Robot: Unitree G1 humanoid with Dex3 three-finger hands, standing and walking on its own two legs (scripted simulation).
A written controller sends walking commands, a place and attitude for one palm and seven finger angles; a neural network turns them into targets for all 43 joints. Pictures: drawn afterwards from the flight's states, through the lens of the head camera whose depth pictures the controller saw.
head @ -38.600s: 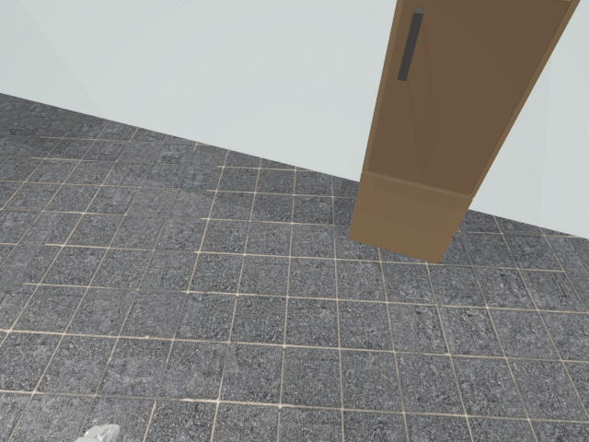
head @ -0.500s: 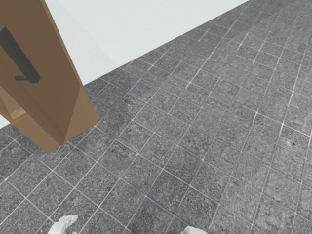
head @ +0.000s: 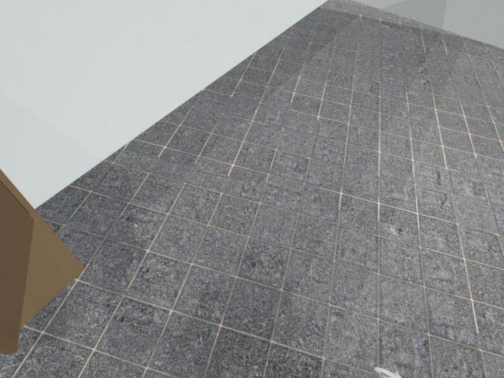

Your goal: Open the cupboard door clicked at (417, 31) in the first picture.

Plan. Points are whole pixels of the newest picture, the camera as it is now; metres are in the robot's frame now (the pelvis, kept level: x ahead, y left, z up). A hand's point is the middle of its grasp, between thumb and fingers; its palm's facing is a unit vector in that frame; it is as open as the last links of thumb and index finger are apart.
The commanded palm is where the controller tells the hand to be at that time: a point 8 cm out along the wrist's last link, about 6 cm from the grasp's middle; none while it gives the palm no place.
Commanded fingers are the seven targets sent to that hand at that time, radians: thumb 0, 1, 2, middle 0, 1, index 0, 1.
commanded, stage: walk to a spot facing it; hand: left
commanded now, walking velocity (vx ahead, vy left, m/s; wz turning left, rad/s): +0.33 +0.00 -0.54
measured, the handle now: out of the picture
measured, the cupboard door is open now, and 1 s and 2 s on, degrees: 50 50 50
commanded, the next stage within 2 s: turn to face it in 1.38 s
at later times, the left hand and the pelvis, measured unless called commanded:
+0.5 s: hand (227, 254) +0.38 +0.07 -0.16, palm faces -0.26 -0.95 -0.19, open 7.3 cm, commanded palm none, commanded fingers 0.00 0.90 0.90 -0.20 -0.30 -0.20 -0.30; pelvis +0.21 -0.07 -0.01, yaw -13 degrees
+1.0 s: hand (231, 236) +0.44 +0.07 -0.18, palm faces -0.22 -0.97 -0.15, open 7.3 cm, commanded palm none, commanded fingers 0.00 0.90 0.90 -0.20 -0.30 -0.20 -0.30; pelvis +0.49 -0.11 -0.01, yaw -21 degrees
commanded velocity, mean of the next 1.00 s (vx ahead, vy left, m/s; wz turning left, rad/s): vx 0.37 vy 0.00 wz -0.26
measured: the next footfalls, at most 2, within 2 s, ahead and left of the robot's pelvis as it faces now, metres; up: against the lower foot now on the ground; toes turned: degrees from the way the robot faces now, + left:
right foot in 0.40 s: +0.27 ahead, -0.13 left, +0.00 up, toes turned -17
left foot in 0.92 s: +0.60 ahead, -0.05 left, +0.00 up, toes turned -12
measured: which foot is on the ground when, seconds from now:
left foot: down 0.00-0.40, up 0.42-0.90, down 0.92-1.00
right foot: up 0.00-0.38, down 0.40-0.94, up 0.96-1.00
